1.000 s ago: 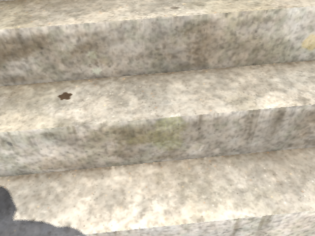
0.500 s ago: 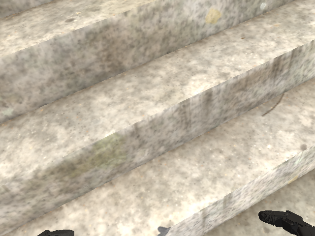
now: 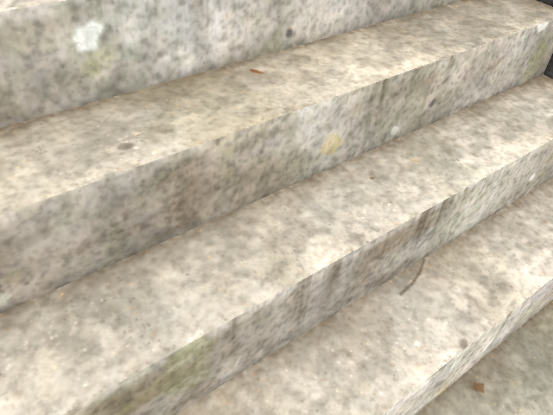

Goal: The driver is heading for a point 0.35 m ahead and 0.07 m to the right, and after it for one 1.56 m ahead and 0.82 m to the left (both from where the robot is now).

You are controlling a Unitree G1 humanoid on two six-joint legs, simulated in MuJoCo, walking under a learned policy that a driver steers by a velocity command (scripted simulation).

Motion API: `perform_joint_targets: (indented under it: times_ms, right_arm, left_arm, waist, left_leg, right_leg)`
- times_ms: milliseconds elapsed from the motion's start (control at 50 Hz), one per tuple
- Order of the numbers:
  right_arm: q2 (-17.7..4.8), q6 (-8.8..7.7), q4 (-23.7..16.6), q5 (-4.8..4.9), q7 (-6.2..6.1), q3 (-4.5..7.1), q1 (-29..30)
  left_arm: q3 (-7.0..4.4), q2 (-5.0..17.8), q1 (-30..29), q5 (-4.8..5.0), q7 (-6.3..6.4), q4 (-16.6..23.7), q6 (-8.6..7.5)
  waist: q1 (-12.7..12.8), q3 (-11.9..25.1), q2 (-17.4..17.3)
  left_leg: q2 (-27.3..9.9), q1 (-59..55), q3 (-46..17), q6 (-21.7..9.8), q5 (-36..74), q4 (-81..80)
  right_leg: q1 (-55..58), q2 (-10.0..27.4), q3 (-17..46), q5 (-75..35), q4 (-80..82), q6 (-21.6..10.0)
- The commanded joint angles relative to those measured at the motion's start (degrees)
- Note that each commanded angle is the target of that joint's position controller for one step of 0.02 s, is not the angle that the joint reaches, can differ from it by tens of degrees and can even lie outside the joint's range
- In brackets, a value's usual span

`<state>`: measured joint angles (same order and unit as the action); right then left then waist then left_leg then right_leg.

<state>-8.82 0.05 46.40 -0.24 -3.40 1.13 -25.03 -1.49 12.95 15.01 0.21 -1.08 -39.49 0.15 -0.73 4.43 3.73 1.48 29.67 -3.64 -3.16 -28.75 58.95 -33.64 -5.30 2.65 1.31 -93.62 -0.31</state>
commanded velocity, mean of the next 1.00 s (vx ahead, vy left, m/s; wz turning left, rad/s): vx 0.04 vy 0.00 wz -0.03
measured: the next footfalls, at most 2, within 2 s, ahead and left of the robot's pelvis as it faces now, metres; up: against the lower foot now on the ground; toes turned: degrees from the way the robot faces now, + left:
right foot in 0.34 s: +0.01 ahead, -0.15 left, -0.21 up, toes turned -7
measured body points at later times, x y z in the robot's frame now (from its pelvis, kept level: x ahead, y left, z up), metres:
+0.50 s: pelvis -0.02 -0.07 -0.13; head -0.02 -0.09 +0.32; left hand -0.03 +0.13 -0.28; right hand +0.10 -0.25 -0.28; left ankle +0.03 +0.10 -0.68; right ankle -0.03 -0.15 -0.88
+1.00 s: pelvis -0.03 -0.05 -0.12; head -0.02 -0.06 +0.33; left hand -0.11 +0.14 -0.28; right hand +0.09 -0.22 -0.27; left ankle +0.02 +0.10 -0.68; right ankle -0.03 -0.15 -0.88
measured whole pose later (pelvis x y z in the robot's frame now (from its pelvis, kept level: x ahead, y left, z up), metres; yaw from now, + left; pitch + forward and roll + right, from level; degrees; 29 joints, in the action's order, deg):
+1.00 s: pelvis -0.03 -0.05 -0.12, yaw -1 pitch +1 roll +4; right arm -0.5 0.9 55.8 0.3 -5.5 -1.8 -6.0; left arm -0.3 5.6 27.9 -2.3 0.6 -58.9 5.6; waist 0.6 0.1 4.1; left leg -1.9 49.3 0.9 3.5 -43.3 91.8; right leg -8.7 4.0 -3.5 8.8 -16.5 -1.2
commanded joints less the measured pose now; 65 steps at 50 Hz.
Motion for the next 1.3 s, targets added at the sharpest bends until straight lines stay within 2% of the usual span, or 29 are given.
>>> perform_joint_targets:
  times_ms: [20,80,120,180,220,260,280,300,320,340,360,380,400,420,440,460,500,520,560,600,640,740,800,920,1060,1160,1200,1260,1300]
  right_arm:
    - [-2.2,-1.59,-3.5,-0.04,-0.06,0.95,3.4]
    - [-1.5,-1.15,-3.8,0.16,-0.25,0.44,5.1]
    - [-3.4,-1.05,-4.2,0.29,-0.70,0.67,5.9]
    - [-4.0,-0.48,-5.2,0.59,-1.72,0.80,8.1]
    - [-4.1,0.38,-5.3,1.41,-2.62,0.85,9.2]
    - [-3.5,1.25,-6.5,0.83,-2.90,0.64,9.8]
    - [-2.7,1.61,-6.5,0.62,-2.81,0.54,9.0]
    - [0.1,2.63,-4.5,0.29,-2.40,-0.14,5.7]
    - [6.6,2.78,-3.3,0.31,-0.84,-1.63,5.3]
    - [10.1,1.68,-3.3,2.20,-0.22,-2.62,7.2]
    - [7.8,-0.55,-0.8,2.59,1.08,-2.19,2.4]
    - [4.4,-1.85,0.1,2.01,1.77,-1.96,-2.5]
    - [1.7,-2.53,0.9,1.97,1.90,-1.68,4.0]
    - [2.9,-1.70,0.2,1.84,1.03,-2.02,13.5]
    - [4.7,-0.08,-0.5,2.40,0.34,-2.45,14.4]
    - [5.8,2.06,0.5,2.32,-0.84,-2.42,16.3]
    - [5.8,3.25,0.7,0.37,-1.66,-2.53,17.1]
    - [4.8,3.10,1.9,0.10,-2.40,-2.20,19.0]
    - [6.4,2.65,3.4,0.72,-2.50,-2.31,20.2]
    - [7.2,2.30,4.5,1.32,-2.43,-2.42,19.4]
    - [7.0,1.97,5.0,1.10,-2.68,-2.36,20.0]
    - [7.0,0.99,6.5,0.80,-3.06,-2.49,20.6]
    - [7.4,0.55,7.2,0.59,-2.77,-2.68,20.7]
    - [8.0,0.27,6.8,0.54,-2.25,-3.05,20.8]
    - [7.4,0.13,5.8,0.60,-1.72,-3.21,22.7]
    - [7.8,0.14,6.1,0.82,-1.64,-3.25,23.8]
    - [8.1,0.30,6.8,0.96,-1.54,-3.32,23.3]
    - [8.1,-0.31,6.8,2.02,-1.29,-3.19,26.0]
    - [8.7,-1.21,5.4,2.93,-0.24,-3.52,27.4]
  left_arm:
    - [0.18,0.0,1.3,0.05,0.45,0.7,-0.46]
    - [-0.35,0.5,4.0,0.46,0.56,-1.1,0.60]
    - [-0.27,0.4,4.6,0.47,0.72,-0.9,1.43]
    - [0.48,-1.3,4.9,0.33,0.69,-1.2,2.43]
    - [0.87,-2.8,6.2,-0.12,0.24,-3.6,3.32]
    - [1.31,-4.3,6.6,-0.85,0.39,-6.5,4.13]
    - [1.35,-4.2,6.0,-0.84,0.55,-7.2,4.41]
    - [2.35,-6.4,7.9,-0.94,0.95,-8.0,4.17]
    - [3.61,-7.6,11.0,-2.99,0.36,-10.1,2.75]
    - [3.74,-6.7,11.6,-3.27,0.51,-12.2,1.94]
    - [2.40,-1.4,15.2,-3.46,-0.41,-12.6,0.49]
    - [1.22,1.9,14.1,-1.56,-1.13,-12.2,0.26]
    - [1.00,-1.0,17.5,-0.44,-1.03,-12.7,0.98]
    - [0.88,-2.5,20.6,-1.93,-0.39,-14.5,1.84]
    - [0.58,0.5,14.0,-2.05,-0.26,-13.8,2.04]
    - [1.11,-1.3,8.2,-2.70,0.41,-12.7,2.77]
    - [0.72,1.5,6.5,-3.25,1.33,-12.3,3.63]
    - [1.10,-0.5,10.0,-3.04,1.46,-13.5,4.17]
    - [1.51,-2.1,14.3,-2.61,2.25,-15.1,4.87]
    - [1.57,-2.6,15.2,-2.77,2.50,-15.1,4.89]
    - [1.35,-2.8,15.0,-2.53,2.36,-15.5,4.67]
    - [0.68,-3.1,16.5,-2.28,1.80,-16.9,5.00]
    - [0.78,-4.5,18.5,-2.24,1.69,-18.3,5.42]
    - [0.69,-4.5,19.0,-2.44,1.73,-18.8,5.39]
    - [0.87,-5.3,20.6,-2.55,1.69,-20.2,5.61]
    - [0.84,-5.3,20.4,-2.54,1.68,-20.7,5.44]
    - [1.10,-5.8,21.4,-2.34,2.04,-21.7,5.37]
    - [0.76,-3.8,23.6,-1.95,3.40,-22.5,5.22]
    - [0.76,-2.9,25.2,-1.75,4.18,-22.8,4.79]
  waist:
    - [0.9,-5.6,-6.8]
    - [1.9,-3.8,-9.5]
    - [1.5,-3.6,-12.8]
    - [0.6,-4.0,-11.8]
    - [-0.1,-4.6,-10.3]
    - [-2.3,-6.1,-7.9]
    - [-3.7,-6.9,-6.8]
    - [-2.8,-6.1,-4.3]
    - [-1.8,-2.8,3.4]
    - [-1.2,-2.1,7.7]
    - [-1.4,0.9,12.8]
    - [-3.6,7.7,13.3]
    - [1.3,6.2,7.8]
    - [4.5,5.6,1.5]
    - [0.9,5.0,2.4]
    - [0.2,1.7,-1.2]
    - [-0.7,-3.3,2.4]
    - [1.2,-7.7,2.7]
    - [1.5,-8.8,5.1]
    - [1.2,-8.2,4.4]
    - [1.0,-9.4,3.9]
    - [1.3,-10.8,2.6]
    - [1.6,-9.3,0.9]
    - [1.1,-6.3,-3.3]
    - [1.3,-4.3,-4.4]
    - [1.2,-4.5,-3.2]
    - [1.3,-4.9,-1.4]
    - [2.8,-9.2,3.9]
    - [2.9,-10.5,5.2]
  left_leg:
    - [-8.1,-4.7,-20.6,-10.7,-2.6,-22.0]
    - [-7.7,-1.6,-16.6,-10.7,0.7,-19.8]
    - [-7.5,0.4,-15.4,-10.5,1.0,-18.2]
    - [-7.1,5.5,-14.2,-8.4,-0.6,-13.9]
    - [-6.6,9.8,-12.2,-7.0,-3.6,-9.1]
    - [-7.6,13.7,-14.0,-7.0,-3.7,-5.3]
    - [-7.1,13.9,-13.5,-6.0,-0.4,-1.4]
    - [-2.8,15.4,-8.0,-3.8,-3.6,11.5]
    - [1.4,17.6,-3.8,-0.1,-9.5,30.2]
    - [2.3,21.2,-2.6,1.4,-10.2,41.5]
    - [2.6,24.8,0.0,4.3,-19.1,51.1]
    - [-1.5,23.5,0.0,6.4,-20.0,52.2]
    - [-3.5,24.6,-0.1,6.8,-17.2,43.1]
    - [-6.0,20.8,1.5,6.6,-14.3,37.7]
    - [-7.2,16.9,1.4,7.4,-12.1,34.1]
    - [-4.8,14.2,2.1,6.7,-10.5,33.1]
    - [-5.1,14.3,1.6,6.4,-10.8,28.0]
    - [-4.3,18.2,2.2,5.8,-9.7,29.1]
    - [-5.1,23.6,2.3,4.6,-11.9,34.7]
    - [-5.6,23.0,2.1,4.0,-13.0,36.3]
    - [-6.1,21.0,2.0,3.7,-12.4,34.2]
    - [-5.4,19.8,1.6,2.6,-12.1,27.4]
    - [-5.1,18.6,1.1,2.0,-12.2,23.9]
    - [-5.2,15.7,-0.3,1.2,-10.5,18.9]
    - [-5.8,14.5,-1.3,0.3,-6.0,16.8]
    - [-5.6,15.0,-0.8,0.3,-6.3,17.9]
    - [-4.2,16.3,0.9,0.5,-15.9,18.9]
    - [-1.3,25.1,6.2,1.3,-26.2,27.0]
    - [-0.9,30.1,9.3,1.2,-26.8,32.6]
  right_leg:
    - [-7.4,2.8,3.9,-4.9,6.5,0.3]
    - [-1.5,4.2,1.7,-4.9,14.8,2.1]
    - [1.3,4.6,-0.8,-1.5,21.8,2.4]
    - [9.5,7.2,-1.7,0.0,42.6,0.4]
    - [17.9,7.2,-5.9,-8.5,60.1,-0.7]
    - [22.9,8.0,-7.2,-18.5,72.2,-2.6]
    - [24.2,9.3,-6.6,-22.5,79.1,-3.0]
    - [28.8,10.2,-5.5,-14.1,85.1,-2.2]
    - [31.9,14.1,-3.7,-28.7,79.2,-1.8]
    - [32.3,17.0,-3.0,-55.6,78.0,-0.8]
    - [37.8,21.8,-2.7,-86.1,64.0,-2.1]
    - [40.2,25.0,0.4,-86.5,61.5,-7.5]
    - [39.8,22.6,1.1,-77.9,63.0,-8.0]
    - [33.0,22.1,6.6,-57.2,69.0,-6.8]
    - [27.8,25.2,10.0,-42.5,74.2,-7.9]
    - [21.3,22.9,7.7,-20.4,79.9,-5.9]
    - [19.1,20.0,3.3,-5.0,82.8,-2.9]
    - [19.0,18.2,1.4,1.5,83.9,-0.9]
    - [21.7,18.7,2.6,5.4,83.7,2.5]
    - [20.3,19.3,3.5,14.3,84.8,2.5]
    - [17.2,19.8,5.6,23.6,87.6,1.2]
    - [15.7,17.9,1.8,22.8,87.5,-0.6]
    - [16.7,16.1,-1.2,19.5,85.7,-1.5]
    - [18.3,13.9,-5.1,12.5,82.7,-3.0]
    - [21.0,12.2,-8.2,3.9,80.3,-3.0]
    - [21.7,12.3,-8.1,2.3,80.3,-2.9]
    - [22.0,13.2,-6.2,10.9,82.6,-4.1]
    - [24.9,16.8,0.6,23.5,86.8,-7.3]
    - [28.5,20.9,5.3,27.8,89.5,-9.3]
Keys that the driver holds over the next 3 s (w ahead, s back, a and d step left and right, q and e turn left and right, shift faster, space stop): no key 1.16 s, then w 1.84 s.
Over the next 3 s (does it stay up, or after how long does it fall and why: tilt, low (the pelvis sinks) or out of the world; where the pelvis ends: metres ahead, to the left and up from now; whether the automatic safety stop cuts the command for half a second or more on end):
stays up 0.02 -0.04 -0.12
